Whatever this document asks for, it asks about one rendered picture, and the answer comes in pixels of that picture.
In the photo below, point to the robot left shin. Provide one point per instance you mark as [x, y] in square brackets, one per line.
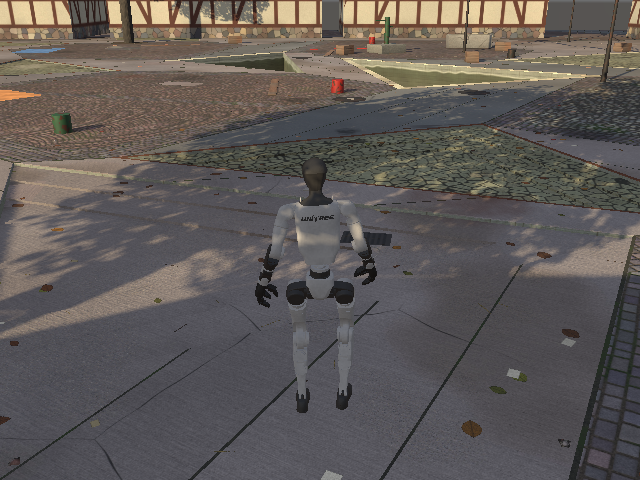
[300, 358]

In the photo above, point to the right robot hand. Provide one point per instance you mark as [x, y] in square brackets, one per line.
[362, 270]

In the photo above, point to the right robot forearm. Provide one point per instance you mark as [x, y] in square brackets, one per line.
[367, 257]

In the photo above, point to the left robot forearm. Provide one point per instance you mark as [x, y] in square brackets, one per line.
[268, 268]

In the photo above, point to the right robot thigh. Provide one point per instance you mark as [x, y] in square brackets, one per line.
[344, 293]

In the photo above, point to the left robot hand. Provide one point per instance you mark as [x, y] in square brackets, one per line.
[260, 292]

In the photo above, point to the robot right upper arm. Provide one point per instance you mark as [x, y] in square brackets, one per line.
[348, 209]

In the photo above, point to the robot left upper arm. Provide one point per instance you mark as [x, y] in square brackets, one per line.
[285, 213]

